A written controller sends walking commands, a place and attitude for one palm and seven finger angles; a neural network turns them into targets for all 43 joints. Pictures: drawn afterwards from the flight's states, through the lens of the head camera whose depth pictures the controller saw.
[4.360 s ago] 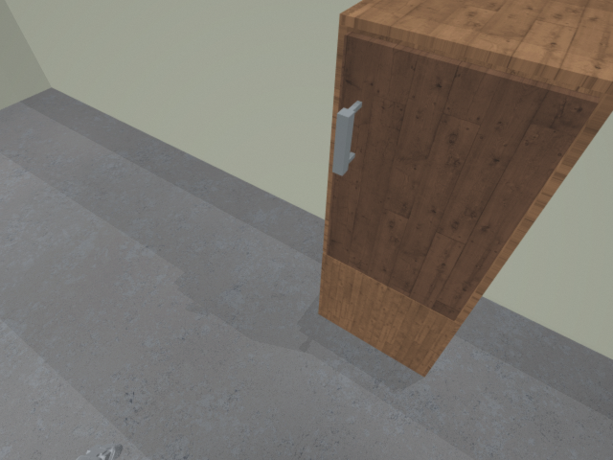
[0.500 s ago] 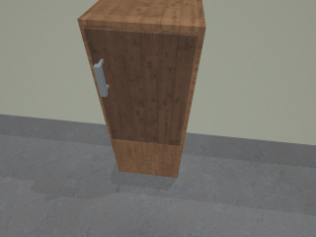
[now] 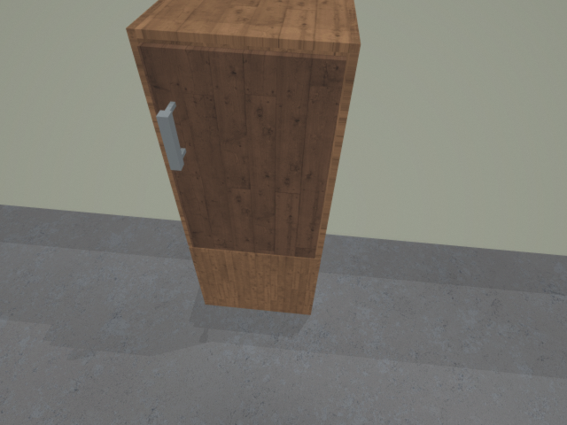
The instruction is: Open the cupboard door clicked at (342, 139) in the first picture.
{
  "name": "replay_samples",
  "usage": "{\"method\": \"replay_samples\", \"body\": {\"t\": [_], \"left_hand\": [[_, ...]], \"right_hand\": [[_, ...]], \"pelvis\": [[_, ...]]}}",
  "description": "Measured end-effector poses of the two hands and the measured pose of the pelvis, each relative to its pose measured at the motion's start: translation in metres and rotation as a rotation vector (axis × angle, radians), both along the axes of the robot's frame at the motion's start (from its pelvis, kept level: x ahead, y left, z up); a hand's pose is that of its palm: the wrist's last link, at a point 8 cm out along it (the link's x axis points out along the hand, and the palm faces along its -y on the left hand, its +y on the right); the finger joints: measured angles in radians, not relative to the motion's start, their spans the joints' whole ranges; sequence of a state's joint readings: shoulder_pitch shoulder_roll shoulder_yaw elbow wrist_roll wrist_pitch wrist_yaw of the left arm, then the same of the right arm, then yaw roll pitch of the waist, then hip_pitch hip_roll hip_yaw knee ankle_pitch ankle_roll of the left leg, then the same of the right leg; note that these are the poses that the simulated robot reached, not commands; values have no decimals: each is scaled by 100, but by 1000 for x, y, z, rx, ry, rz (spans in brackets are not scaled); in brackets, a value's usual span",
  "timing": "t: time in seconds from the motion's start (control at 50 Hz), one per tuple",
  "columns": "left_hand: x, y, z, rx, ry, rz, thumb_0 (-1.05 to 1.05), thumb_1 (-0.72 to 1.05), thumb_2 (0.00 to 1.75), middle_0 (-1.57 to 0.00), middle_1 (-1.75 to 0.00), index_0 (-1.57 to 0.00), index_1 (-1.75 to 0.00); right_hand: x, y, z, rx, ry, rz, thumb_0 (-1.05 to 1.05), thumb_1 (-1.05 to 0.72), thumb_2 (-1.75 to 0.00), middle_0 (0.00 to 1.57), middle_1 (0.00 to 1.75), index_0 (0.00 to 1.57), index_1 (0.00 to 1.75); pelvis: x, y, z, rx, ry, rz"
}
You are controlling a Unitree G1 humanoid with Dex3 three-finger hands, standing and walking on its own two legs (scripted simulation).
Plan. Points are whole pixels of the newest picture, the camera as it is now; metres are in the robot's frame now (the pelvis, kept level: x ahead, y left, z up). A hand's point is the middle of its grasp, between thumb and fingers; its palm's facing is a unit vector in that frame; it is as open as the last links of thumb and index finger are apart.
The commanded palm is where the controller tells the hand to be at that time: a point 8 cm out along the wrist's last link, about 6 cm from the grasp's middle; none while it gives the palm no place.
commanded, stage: look again from close up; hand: left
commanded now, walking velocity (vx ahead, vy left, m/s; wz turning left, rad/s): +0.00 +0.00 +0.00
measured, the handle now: (174, 136) +0.64 +0.26 +0.06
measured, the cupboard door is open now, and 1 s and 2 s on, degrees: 0 0 0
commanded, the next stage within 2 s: shuffle to correct the standing spot in 0.08 s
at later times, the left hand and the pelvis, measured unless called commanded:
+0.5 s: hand out of the picture -0.01 +0.19 -0.19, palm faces +0.10 -0.98 -0.16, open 7.4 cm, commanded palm none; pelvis +0.03 +0.03 -0.01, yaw +0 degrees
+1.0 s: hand (144, 423) +0.17 +0.24 -0.18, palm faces +0.06 -0.98 -0.20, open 7.3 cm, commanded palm none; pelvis +0.09 +0.07 -0.02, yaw +1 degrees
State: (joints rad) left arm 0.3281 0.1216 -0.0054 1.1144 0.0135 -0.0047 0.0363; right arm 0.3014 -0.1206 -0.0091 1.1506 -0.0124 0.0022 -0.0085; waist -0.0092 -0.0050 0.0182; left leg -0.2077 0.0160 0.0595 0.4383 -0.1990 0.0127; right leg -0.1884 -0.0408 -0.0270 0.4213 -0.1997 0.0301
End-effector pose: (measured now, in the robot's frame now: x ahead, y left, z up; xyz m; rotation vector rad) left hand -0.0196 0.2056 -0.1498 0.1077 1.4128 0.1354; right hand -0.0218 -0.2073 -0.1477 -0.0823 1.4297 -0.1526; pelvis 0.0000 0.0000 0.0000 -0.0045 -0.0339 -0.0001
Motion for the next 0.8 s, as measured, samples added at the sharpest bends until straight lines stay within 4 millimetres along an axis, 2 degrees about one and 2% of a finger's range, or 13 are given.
{"method": "replay_samples", "body": {"t": [0.16, 0.32, 0.4, 0.5, 0.54, 0.6, 0.7, 0.8], "left_hand": [[-9, 2, -1, -1, 24, 13, 0, 91, 90, -20, -30, -20, -30], [-9, 7, -1, 4, 25, 30, 0, 91, 90, -20, -30, -20, -30], [-8, 16, -5, 5, 27, 61, 0, 91, 90, -20, -30, -20, -30], [-3, 38, -13, -2, 53, 81, 0, 91, 90, -20, -30, -20, -30], [6, 48, -13, 2, 69, 59, 0, 91, 90, -20, -30, -20, -30], [30, 61, -7, 12, 57, 18, 1, 91, 90, -20, -30, -20, -30], [88, 72, 2, 29, -36, -22, 1, 91, 90, -19, -30, -20, -30], [144, 78, 7, 70, -132, -43, 1, 93, 90, -19, -30, -20, -30]], "right_hand": [[4, 3, 1, -6, -9, -5, 1, -91, -90, 20, 30, 19, 30], [10, 1, -1, -14, -13, 5, 1, -91, -90, 20, 30, 19, 30], [14, 0, -3, -30, 1, 17, 1, -91, -90, 20, 30, 19, 30], [24, 9, 0, -72, -3, 15, 1, -91, -90, 20, 30, 19, 30], [26, 15, 2, -80, -17, 0, 1, -91, -90, 20, 30, 19, 30], [25, 29, 5, -74, -16, -26, 0, -91, -90, 20, 30, 19, 30], [24, 53, 5, -30, 35, -39, 0, -91, -90, 20, 30, 19, 30], [30, 69, -6, 17, 78, -48, 1, -91, -90, 20, 30, 19, 30]], "pelvis": [[2, 3, 0, -1, 5, -4], [7, 6, -3, -2, 5, -4], [14, 14, -6, -13, 12, 1], [28, 34, -11, -11, 14, -3], [34, 41, -11, -7, 18, -19], [42, 48, -6, -4, 22, -36], [58, 56, -2, 0, 29, -37], [75, 58, -6, 17, 26, -31]]}}
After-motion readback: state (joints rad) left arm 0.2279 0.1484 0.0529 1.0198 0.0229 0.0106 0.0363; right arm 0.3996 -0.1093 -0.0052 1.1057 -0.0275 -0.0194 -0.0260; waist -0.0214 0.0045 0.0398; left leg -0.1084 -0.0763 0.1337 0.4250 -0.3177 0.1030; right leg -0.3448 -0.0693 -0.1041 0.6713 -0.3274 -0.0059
